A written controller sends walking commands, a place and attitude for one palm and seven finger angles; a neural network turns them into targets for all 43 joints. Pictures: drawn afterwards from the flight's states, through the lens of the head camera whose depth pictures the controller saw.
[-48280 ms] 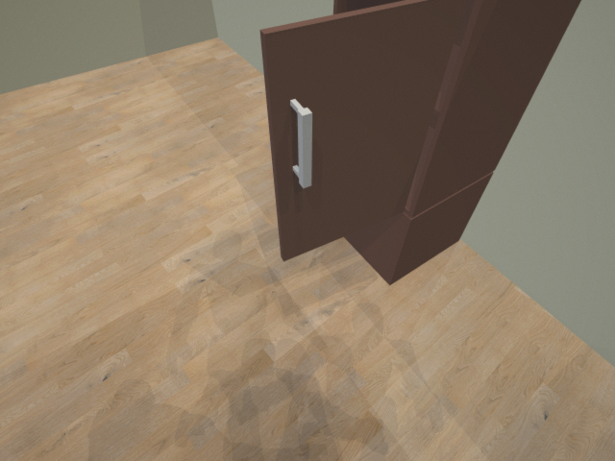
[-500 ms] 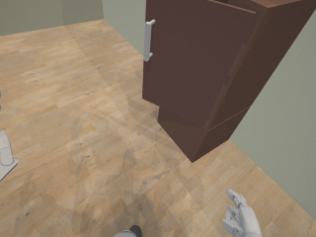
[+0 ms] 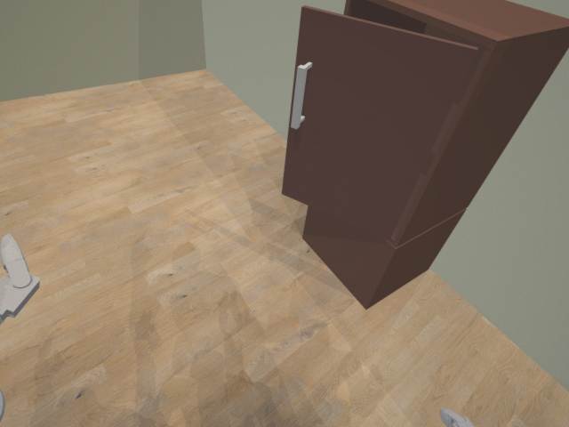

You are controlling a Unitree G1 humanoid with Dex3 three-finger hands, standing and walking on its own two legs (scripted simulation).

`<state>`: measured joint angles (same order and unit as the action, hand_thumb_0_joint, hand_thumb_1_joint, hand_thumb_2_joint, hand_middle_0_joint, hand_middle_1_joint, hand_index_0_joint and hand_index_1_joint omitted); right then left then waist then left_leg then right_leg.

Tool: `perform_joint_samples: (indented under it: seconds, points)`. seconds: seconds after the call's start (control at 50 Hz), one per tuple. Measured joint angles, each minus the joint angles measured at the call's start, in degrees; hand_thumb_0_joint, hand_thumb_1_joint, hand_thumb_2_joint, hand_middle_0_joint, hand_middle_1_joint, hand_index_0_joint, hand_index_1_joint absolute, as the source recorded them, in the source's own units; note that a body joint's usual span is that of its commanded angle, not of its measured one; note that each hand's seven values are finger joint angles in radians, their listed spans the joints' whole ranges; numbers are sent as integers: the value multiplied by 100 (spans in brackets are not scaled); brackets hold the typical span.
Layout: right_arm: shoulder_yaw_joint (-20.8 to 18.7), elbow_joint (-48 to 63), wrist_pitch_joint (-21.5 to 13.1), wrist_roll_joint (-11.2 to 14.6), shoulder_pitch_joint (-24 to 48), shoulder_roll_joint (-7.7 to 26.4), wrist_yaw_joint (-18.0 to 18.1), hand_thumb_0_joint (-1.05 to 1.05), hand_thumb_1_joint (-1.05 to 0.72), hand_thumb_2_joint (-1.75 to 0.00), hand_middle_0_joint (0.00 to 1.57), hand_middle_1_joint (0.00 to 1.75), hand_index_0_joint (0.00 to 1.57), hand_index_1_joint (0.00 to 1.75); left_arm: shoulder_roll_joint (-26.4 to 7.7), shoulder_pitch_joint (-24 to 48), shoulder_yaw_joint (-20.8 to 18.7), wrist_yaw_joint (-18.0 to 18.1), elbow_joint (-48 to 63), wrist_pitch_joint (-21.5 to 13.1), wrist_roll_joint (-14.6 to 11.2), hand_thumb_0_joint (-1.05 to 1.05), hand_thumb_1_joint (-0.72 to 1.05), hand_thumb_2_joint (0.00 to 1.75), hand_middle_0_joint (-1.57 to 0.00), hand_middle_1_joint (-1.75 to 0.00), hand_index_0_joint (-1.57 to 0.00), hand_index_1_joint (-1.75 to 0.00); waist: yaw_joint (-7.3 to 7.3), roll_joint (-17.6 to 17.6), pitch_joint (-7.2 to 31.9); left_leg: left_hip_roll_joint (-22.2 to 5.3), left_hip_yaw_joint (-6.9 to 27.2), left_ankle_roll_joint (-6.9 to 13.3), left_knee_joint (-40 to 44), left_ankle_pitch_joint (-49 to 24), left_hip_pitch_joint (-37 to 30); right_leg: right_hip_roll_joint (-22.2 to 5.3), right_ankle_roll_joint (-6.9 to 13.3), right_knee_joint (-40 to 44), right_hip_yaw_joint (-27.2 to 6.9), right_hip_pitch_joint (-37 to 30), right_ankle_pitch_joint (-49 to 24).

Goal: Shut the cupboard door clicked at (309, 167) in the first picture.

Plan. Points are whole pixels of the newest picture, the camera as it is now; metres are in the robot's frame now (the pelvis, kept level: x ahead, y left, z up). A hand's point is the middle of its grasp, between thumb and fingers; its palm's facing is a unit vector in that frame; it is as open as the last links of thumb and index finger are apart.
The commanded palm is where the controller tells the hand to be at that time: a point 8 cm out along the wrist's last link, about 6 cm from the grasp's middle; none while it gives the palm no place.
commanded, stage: stop stepping back and stand still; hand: left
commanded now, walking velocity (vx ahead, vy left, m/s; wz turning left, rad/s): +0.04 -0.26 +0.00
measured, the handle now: (301, 96) +0.91 +0.02 +0.06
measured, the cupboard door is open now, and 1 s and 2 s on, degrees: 27 27 27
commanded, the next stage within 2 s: let the arm hang, fingers relaxed in 0.86 s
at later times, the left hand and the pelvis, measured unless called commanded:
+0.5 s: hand (78, 267) +0.22 +0.25 +0.17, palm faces +0.37 -0.82 -0.43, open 7.4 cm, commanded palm +0.17 +0.29 +0.19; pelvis +0.01 +0.00 +0.01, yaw -5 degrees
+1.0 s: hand (104, 268) +0.24 +0.24 +0.15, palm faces +0.31 -0.82 -0.48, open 7.4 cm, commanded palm none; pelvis +0.02 -0.01 +0.01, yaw -4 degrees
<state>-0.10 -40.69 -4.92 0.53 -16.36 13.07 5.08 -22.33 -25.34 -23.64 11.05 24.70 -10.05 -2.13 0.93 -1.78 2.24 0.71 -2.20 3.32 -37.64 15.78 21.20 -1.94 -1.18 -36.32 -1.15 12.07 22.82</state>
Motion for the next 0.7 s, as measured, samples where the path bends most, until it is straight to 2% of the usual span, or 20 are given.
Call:
perform_joint_samples:
  seconds: [0.04, 0.1, 0.16, 0.22, 0.26, 0.3, 0.32, 0.4, 0.5, 0.7]
  points:
    - [48, 10, -86, -38, 233, -140, -21, 1, -90, -90, 20, 30, 20, 30, 56, 87, -70, -3, -87, 89, -39, 1, 89, 90, -21, -30, -21, -30, -60, -43, -114, 8, -123, 58, 247, -176, -117, 118, 68, -552, -90, 287, 227]
    - [176, 204, -214, -88, 355, -417, -152, 1, -90, -90, 20, 30, 20, 30, -17, -117, -76, -62, 187, 103, -53, 1, 89, 90, -21, -30, -21, -30, -170, -75, -164, -58, -204, 19, 904, -537, -374, 350, 137, -960, 58, 596, 126]
    - [321, 441, -184, -124, 335, -589, -250, 1, -90, -90, 20, 30, 20, 30, -141, -528, 6, -139, 574, 36, -50, 2, 89, 90, -21, -30, -21, -30, -186, 0, -103, -187, -289, -33, 1486, -806, -590, 504, 172, -596, 425, 573, 22]
    - [400, 647, -9, -125, 291, -638, -248, 1, -90, -90, 20, 30, 20, 30, -304, -823, 52, -199, 676, 53, -82, 1, 89, 90, -21, -30, -21, -30, -192, 128, -25, -258, -349, -56, 1735, -865, -653, 602, 211, 220, 733, 244, -18]
    - [419, 735, 114, -118, 280, -620, -214, 1, -90, -90, 20, 30, 21, 30, -440, -910, 15, -222, 601, 133, -110, 1, 89, 90, -21, -30, -21, -30, -198, 147, 14, -214, -401, -68, 1707, -868, -600, 608, 255, 859, 787, -74, -169]
    - [413, 792, 214, -116, 292, -580, -181, 1, -89, -90, 20, 30, 21, 30, -577, -923, -75, -221, 485, 230, -142, 1, 89, 90, -21, -31, -21, -30, -202, 36, 48, -54, -502, -40, 1478, -828, -431, 490, 346, 1320, 644, -352, -341]
    - [390, 759, 255, -119, 337, -531, -167, 1, -89, -90, 20, 30, 21, 30, -565, -864, -87, -223, 377, 268, -152, 1, 89, 90, -21, -31, -21, -30, -181, 44, 31, -25, -540, -18, 1317, -750, -345, 453, 405, 1402, 601, -356, -664]
    - [263, 510, 356, -75, 345, -300, -152, 1, -90, -90, 20, 30, 21, 30, -313, -704, -2, -207, 123, 430, -205, 1, 89, 90, -21, -31, -21, -30, -185, 233, -7, -78, -492, -23, 1087, -582, -339, 499, 490, 1193, 641, -360, -633]
    - [150, 369, 365, -5, 160, -96, -99, 1, -90, -90, 20, 30, 20, 30, -61, -719, 117, -125, 222, 337, -160, 1, 89, 90, -21, -31, -21, -30, -169, 189, 73, -113, -486, -15, 860, -382, -336, 524, 506, 1028, 635, -388, -417]
    - [58, 458, 344, 59, 205, -1, -64, 1, -90, -90, 20, 30, 20, 30, -174, -669, 35, -82, 61, 107, -119, 1, 89, 90, -21, -31, -21, -30, -275, 219, 112, -176, -483, -111, 799, -279, -315, 586, 564, 1043, 617, -393, -346]
